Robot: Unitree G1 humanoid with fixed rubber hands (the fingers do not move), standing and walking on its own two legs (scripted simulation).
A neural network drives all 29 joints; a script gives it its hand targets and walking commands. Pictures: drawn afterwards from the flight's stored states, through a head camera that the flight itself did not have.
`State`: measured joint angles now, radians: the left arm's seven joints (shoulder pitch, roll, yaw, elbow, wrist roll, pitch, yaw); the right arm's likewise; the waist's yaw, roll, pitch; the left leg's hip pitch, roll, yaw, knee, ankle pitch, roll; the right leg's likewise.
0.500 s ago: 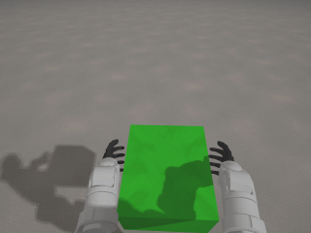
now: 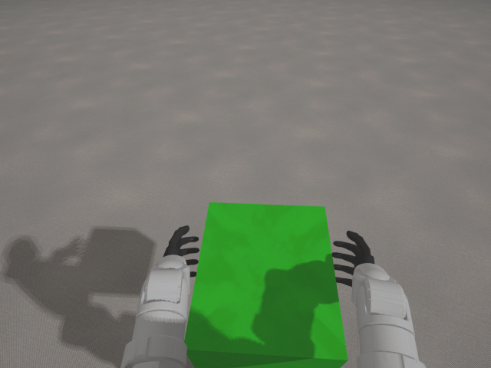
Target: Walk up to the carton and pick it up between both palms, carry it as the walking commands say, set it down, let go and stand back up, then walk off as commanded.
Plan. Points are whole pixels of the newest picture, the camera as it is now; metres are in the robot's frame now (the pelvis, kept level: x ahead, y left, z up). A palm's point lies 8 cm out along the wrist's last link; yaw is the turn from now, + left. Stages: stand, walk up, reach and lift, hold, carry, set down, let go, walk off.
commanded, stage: reach and lift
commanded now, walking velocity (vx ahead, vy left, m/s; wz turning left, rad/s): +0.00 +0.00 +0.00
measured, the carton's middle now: (264, 283) +0.31 +0.00 -0.05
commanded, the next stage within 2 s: hold in 0.34 s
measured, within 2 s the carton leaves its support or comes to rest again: neither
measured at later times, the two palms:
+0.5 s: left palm (172, 271) +0.27 +0.16 +0.04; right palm (370, 282) +0.26 -0.17 +0.05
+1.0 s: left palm (171, 270) +0.28 +0.16 +0.04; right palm (363, 272) +0.28 -0.16 +0.05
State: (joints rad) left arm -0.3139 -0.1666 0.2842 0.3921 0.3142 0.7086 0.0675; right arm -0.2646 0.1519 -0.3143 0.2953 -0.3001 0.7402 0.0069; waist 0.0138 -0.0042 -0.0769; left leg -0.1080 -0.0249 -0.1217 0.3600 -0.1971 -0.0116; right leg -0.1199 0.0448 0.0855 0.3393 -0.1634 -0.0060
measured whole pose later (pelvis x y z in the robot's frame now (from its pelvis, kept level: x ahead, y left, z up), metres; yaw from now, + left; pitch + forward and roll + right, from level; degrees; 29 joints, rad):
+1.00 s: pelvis -0.01 +0.00 +0.00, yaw +1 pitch -5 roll +0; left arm -0.31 -0.16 0.28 0.36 0.31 0.72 0.08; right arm -0.28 0.16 -0.32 0.31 -0.30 0.73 0.00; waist 0.01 -0.02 -0.06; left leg -0.10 -0.02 -0.14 0.40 -0.21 -0.02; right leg -0.10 0.05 0.06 0.37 -0.18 -0.01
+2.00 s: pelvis +0.25 +0.02 -0.02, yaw -8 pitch +7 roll +1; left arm -0.11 -0.13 0.11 -0.36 0.09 1.23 0.21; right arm -0.14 0.13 -0.09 -0.33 -0.06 1.21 -0.22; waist 0.01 -0.02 -0.19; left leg -0.37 0.03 0.21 0.58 -0.34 0.04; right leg -0.32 -0.08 -0.07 0.80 -0.52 0.01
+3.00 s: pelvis +0.93 -0.04 -0.01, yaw -4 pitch +7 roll +0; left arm -0.08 -0.13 0.04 -0.42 0.11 1.21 0.23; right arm -0.12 0.13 -0.12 -0.42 -0.07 1.21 -0.19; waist 0.03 -0.01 -0.12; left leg -0.52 0.05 0.08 0.92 -0.44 -0.01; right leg -0.27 -0.06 -0.24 0.48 -0.32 -0.03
